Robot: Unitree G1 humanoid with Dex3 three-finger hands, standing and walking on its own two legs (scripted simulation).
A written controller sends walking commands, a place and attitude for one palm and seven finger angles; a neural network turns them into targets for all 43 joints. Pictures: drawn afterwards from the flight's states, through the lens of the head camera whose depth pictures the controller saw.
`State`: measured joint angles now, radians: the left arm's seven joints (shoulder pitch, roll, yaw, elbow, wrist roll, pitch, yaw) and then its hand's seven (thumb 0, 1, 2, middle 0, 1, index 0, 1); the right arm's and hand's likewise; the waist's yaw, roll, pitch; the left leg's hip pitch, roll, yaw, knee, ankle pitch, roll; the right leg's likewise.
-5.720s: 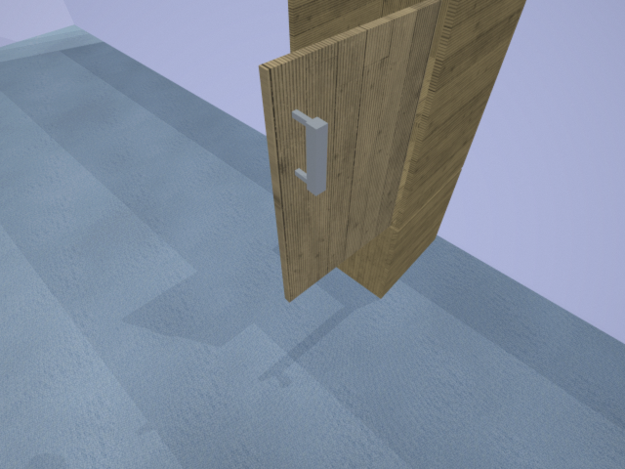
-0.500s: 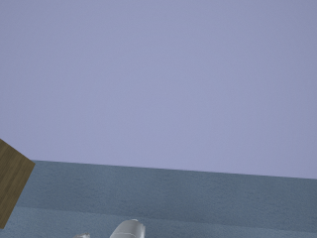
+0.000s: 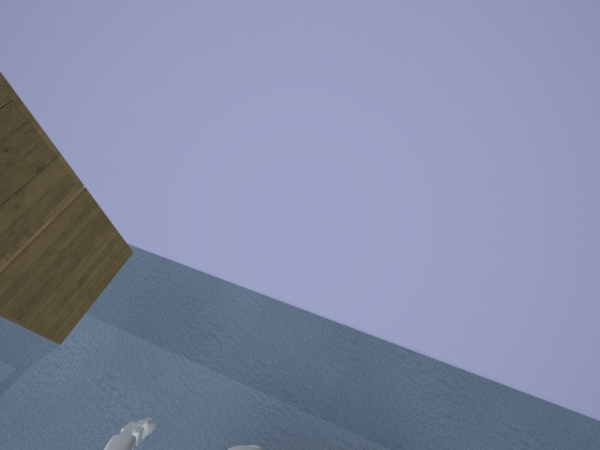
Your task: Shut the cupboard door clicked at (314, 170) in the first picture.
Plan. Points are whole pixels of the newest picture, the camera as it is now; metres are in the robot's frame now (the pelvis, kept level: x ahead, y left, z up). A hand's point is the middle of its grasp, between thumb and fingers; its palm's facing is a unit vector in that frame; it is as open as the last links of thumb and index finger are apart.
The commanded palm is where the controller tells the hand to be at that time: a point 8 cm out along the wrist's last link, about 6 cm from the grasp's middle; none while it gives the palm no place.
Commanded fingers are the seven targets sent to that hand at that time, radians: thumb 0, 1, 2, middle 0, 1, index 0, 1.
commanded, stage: turn to face it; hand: left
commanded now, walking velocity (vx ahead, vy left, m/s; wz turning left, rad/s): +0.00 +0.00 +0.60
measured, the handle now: out of the picture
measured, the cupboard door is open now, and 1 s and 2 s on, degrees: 84 84 84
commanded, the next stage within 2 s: take the last steps up to it in 1.58 s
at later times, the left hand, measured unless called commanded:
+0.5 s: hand out of the picture -0.01 +0.22 -0.17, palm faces +0.37 -0.89 -0.26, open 7.3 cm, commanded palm none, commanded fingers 0.00 0.90 0.90 -0.20 -0.30 -0.20 -0.30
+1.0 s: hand out of the picture -0.06 +0.15 -0.16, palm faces +0.64 -0.74 -0.22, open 7.3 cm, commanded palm none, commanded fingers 0.00 0.90 0.90 -0.20 -0.30 -0.20 -0.30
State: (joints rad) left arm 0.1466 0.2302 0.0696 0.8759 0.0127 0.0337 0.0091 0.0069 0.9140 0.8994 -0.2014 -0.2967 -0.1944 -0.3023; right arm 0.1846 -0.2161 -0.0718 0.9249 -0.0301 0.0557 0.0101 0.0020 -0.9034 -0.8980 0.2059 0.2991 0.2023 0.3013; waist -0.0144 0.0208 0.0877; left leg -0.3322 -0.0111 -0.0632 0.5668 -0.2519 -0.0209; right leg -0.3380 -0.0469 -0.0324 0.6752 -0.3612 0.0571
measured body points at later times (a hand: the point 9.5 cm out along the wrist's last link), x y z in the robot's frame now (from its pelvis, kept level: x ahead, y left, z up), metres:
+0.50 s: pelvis +0.00 +0.00 +0.00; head +0.05 +0.03 +0.44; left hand -0.03 +0.27 -0.15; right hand +0.18 -0.21 -0.13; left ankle -0.03 +0.11 -0.73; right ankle +0.01 -0.14 -0.67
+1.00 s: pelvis +0.02 -0.03 +0.00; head +0.06 +0.01 +0.45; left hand -0.09 +0.19 -0.15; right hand +0.25 -0.17 -0.14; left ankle -0.06 +0.06 -0.70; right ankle +0.07 -0.14 -0.73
